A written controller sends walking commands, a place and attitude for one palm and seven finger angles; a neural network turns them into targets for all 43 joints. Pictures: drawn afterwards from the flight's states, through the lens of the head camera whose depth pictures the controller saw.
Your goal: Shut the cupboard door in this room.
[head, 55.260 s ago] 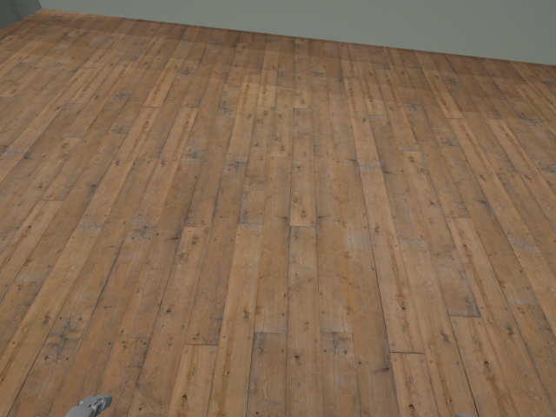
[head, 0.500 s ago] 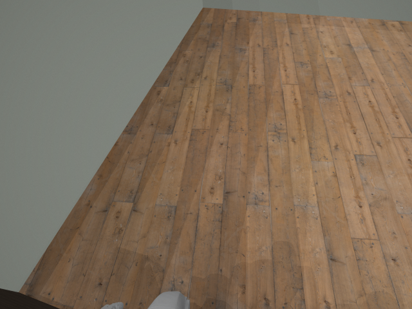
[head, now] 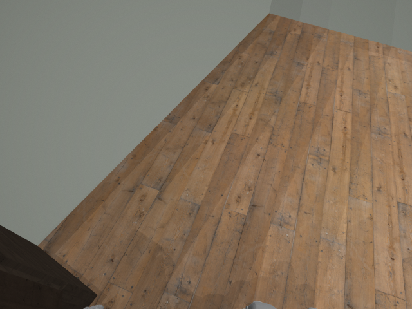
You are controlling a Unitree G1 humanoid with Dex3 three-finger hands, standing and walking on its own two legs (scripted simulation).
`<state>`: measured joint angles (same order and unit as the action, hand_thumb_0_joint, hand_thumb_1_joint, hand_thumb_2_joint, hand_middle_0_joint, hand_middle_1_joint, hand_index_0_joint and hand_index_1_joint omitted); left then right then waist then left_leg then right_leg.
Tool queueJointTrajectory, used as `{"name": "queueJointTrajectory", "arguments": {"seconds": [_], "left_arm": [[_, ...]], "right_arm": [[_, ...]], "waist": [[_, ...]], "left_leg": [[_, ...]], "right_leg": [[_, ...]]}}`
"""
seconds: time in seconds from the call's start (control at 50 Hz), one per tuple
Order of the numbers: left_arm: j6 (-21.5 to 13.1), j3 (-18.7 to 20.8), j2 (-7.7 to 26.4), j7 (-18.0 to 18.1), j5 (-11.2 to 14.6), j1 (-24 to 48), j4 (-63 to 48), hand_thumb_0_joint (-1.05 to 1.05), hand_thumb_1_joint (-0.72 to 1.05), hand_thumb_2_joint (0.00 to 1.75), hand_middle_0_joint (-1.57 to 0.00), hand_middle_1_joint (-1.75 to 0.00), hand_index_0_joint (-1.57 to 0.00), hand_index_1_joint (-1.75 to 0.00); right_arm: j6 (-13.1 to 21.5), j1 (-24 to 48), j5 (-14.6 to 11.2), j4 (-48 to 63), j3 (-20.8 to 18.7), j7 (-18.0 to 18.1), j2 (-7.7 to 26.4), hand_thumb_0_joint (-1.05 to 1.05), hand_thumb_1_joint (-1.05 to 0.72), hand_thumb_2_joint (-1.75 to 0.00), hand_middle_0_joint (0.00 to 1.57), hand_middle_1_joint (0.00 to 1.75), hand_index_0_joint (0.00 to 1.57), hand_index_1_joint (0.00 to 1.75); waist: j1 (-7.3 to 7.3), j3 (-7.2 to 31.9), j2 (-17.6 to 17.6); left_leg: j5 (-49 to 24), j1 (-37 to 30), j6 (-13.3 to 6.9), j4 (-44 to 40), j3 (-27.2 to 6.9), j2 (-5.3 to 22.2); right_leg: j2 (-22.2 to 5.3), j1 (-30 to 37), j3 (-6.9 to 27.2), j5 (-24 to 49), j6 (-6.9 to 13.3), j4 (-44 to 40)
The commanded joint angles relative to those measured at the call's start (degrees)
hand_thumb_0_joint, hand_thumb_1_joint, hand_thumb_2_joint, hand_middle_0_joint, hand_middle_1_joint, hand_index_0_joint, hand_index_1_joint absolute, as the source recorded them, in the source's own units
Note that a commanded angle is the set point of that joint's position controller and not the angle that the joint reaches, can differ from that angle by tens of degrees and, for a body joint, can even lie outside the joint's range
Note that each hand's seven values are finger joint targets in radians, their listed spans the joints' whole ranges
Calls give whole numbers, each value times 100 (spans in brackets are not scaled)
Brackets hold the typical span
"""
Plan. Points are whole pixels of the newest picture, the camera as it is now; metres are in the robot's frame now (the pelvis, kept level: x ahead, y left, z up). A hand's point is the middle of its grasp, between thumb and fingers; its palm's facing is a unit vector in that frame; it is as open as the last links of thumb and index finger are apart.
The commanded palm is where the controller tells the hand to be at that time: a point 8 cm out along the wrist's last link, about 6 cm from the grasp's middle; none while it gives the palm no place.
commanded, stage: turn or walk to find it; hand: left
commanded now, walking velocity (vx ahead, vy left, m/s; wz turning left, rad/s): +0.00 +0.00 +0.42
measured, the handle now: out of the picture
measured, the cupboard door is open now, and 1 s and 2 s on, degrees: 46 46 46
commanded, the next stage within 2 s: stand and wait in 1.96 s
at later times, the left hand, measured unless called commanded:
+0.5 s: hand out of the picture -0.01 +0.19 -0.18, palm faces +0.30 -0.92 -0.24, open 7.3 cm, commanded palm none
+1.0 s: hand out of the picture +0.04 +0.18 -0.15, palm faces +0.43 -0.86 -0.26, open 7.4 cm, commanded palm none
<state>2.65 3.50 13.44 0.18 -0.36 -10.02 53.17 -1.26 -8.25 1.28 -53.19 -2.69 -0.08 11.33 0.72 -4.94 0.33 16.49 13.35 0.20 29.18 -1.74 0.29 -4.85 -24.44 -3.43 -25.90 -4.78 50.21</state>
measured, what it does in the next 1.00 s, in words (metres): steps on the spot, turning left: right foot, then left foot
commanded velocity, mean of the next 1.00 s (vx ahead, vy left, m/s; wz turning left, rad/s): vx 0.00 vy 0.00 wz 0.42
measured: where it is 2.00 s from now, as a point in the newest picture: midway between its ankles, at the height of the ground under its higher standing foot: outside the picture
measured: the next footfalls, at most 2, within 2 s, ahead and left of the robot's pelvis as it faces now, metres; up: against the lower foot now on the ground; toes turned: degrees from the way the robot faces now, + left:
right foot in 0.08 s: +0.07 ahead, -0.13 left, +0.00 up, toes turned -4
left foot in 0.50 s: +0.01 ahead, +0.11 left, +0.00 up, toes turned +20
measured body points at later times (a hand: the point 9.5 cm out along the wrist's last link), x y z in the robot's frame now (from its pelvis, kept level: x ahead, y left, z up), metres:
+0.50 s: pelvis +0.01 -0.01 -0.01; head +0.06 +0.01 +0.44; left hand -0.02 +0.24 -0.16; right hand +0.15 -0.24 -0.15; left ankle -0.03 +0.09 -0.74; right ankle +0.03 -0.13 -0.74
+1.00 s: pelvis +0.03 -0.04 -0.01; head +0.08 -0.05 +0.44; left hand +0.01 +0.23 -0.13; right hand +0.18 -0.24 -0.17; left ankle -0.05 +0.07 -0.69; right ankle +0.08 -0.13 -0.74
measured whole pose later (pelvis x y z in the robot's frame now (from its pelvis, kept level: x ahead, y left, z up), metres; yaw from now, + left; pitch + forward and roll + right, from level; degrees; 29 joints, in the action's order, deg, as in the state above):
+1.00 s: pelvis +0.03 -0.04 -0.01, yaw +26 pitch +0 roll +1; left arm 0.0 2.1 9.3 0.7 -0.9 -9.1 51.6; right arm -3.5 -11.5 0.7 -55.2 -5.0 -0.4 13.0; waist -1.0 -5.1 3.6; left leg 28.2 23.8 1.4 55.3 -3.2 -2.0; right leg -4.0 -16.2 -7.4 -17.7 0.7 34.4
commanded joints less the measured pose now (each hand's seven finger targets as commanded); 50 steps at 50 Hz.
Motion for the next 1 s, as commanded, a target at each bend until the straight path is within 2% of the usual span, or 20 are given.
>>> {"name": "queueJointTrajectory", "arguments": {"seconds": [0.0,0.04,0.06,0.08,0.12,0.18,0.36,0.44,0.46,0.48,0.5,0.54,0.62,0.76,0.84,0.86,0.88,0.9,0.94,0.98], "left_arm": [[-214,95,342,17,1,-435,-335,0,90,90,-20,-30,-20,-30],[-335,164,639,49,-48,-897,-249,0,90,90,-20,-30,-20,-30],[-394,267,1207,108,-144,-1044,-258,0,90,90,-20,-30,-20,-30],[-385,261,1291,119,-86,-1047,-318,0,90,90,-20,-30,-20,-30],[-329,263,978,176,-91,-350,-479,0,90,90,-20,-30,-20,-30],[-354,187,671,166,-119,-71,-612,0,90,90,-20,-30,-20,-30],[-340,291,966,143,-139,-821,-233,0,90,90,-20,-30,-20,-30],[-291,308,986,127,-80,-613,-173,0,90,90,-20,-30,-20,-30],[-260,285,864,106,-33,-595,-229,0,90,90,-20,-30,-20,-30],[-223,206,485,64,5,-636,-395,0,90,90,-20,-30,-20,-30],[-189,95,374,82,-49,-308,-555,0,90,90,-20,-30,-20,-30],[-142,129,436,104,-40,115,-423,0,90,90,-20,-30,-20,-30],[-122,138,411,21,-39,-200,-134,0,90,90,-20,-30,-20,-30],[-125,70,268,32,-24,39,-352,0,90,90,-20,-30,-20,-30],[-240,88,311,57,12,-400,-285,0,90,90,-20,-30,-20,-30],[-296,111,433,71,-7,-645,-231,0,90,90,-20,-30,-20,-30],[-372,181,828,116,-84,-818,-210,0,90,90,-20,-30,-20,-30],[-378,261,1238,143,-129,-881,-246,0,90,90,-20,-30,-20,-30],[-347,281,1026,188,-86,-492,-348,0,90,90,-20,-30,-20,-30],[-331,211,741,181,-101,0,-500,0,90,90,-20,-30,-20,-30]], "right_arm": [[22,-11,6,365,-346,86,1165,0,-90,-90,20,30,20,30],[33,-43,-57,414,-330,42,902,0,-90,-90,20,30,20,30],[51,-169,-105,544,-259,1,473,0,-90,-90,20,30,20,30],[-37,-110,-81,565,-308,25,659,0,-90,-90,20,30,20,30],[-134,-52,-49,436,-372,-17,697,0,-90,-90,20,30,20,30],[-157,-287,-31,218,-304,-105,534,0,-90,-90,20,30,20,30],[-47,199,-99,297,-134,-103,320,0,-90,-90,20,30,20,30],[30,-317,-77,180,-140,-91,431,0,-90,-90,20,30,20,30],[81,-565,-59,139,-214,-87,722,0,-90,-90,20,30,20,30],[112,-812,-7,183,-358,-51,1342,0,-90,-90,20,30,20,30],[40,-1032,-50,110,-405,-12,1571,0,-90,-90,20,30,20,30],[64,-740,-17,93,-345,127,1285,0,-90,-90,20,30,20,30],[133,-337,-25,182,-218,153,978,0,-90,-90,20,30,20,30],[68,-417,10,193,-313,110,1067,0,-90,-90,20,30,20,30],[35,-219,-9,262,-351,89,1045,0,-90,-90,20,30,20,30],[40,-180,-46,296,-340,72,950,0,-90,-90,20,30,20,30],[57,-308,-97,348,-309,29,643,0,-90,-90,20,30,20,30],[50,-225,-101,534,-263,10,387,0,-90,-90,20,30,20,30],[-121,-79,-52,400,-357,18,626,0,-90,-90,20,30,20,30],[-153,-287,-27,204,-338,-61,570,0,-90,-90,20,30,20,30]], "waist": [[14,698,994],[248,884,232],[276,1019,-1522],[326,916,-1528],[70,266,-1154],[-84,361,-1109],[299,728,-1216],[-39,929,-930],[-204,1105,-250],[-317,1164,1478],[-447,1083,1529],[-393,722,1438],[-84,531,682],[-205,579,860],[31,787,898],[157,905,640],[183,1102,-457],[237,870,-1678],[144,531,-1277],[-99,311,-965]], "left_leg": [[-2820,-104,-765,-273,-1133,1124],[-1444,694,-296,586,-876,617],[785,1767,126,1991,-40,-258],[2002,1679,147,3124,-278,-235],[1356,1803,118,4214,-440,39],[749,1567,267,3906,-79,123],[1041,1104,295,1481,544,63],[-153,-78,182,-200,722,56],[-988,-936,7,-691,289,447],[-2813,-1697,-732,-872,-1700,1936],[-3478,-1412,-1303,-969,-1915,2526],[-2997,-960,-1295,-969,-1669,2048],[-3019,-681,-916,-967,-828,1370],[-2706,-555,-971,-796,-1083,1296],[-2867,-137,-755,-236,-1254,1093],[-2252,181,-509,148,-1139,849],[-888,1022,-127,1054,-591,301],[1769,1846,165,2292,18,-397],[1610,1735,144,3888,-375,-40],[943,1684,225,4177,-227,119]], "right_leg": [[309,794,-259,667,17,-1417],[-182,2054,131,1904,150,-2804],[-1761,2709,1765,2872,753,-3095],[-2456,1923,2170,2892,1307,-3344],[-2029,1078,1708,1835,1345,-3468],[-1427,1115,479,2137,1051,-3272],[-1619,2178,-15,3859,1219,-2770],[-1493,1686,-468,3315,778,-2020],[-1271,999,-724,2678,491,-1304],[-426,-500,-945,-25,39,-92],[-243,-766,-508,-1393,27,706],[-258,-1008,112,-780,46,1369],[-153,-696,108,173,-6,1309],[113,-120,-55,41,-46,-228],[300,1035,-193,930,31,-1894],[135,1651,-97,1635,68,-2706],[-904,2499,830,2422,371,-3068],[-2230,2489,1995,3408,1103,-3161],[-2120,1425,1781,2619,1454,-3311],[-1616,1093,814,2193,1181,-3232]]}}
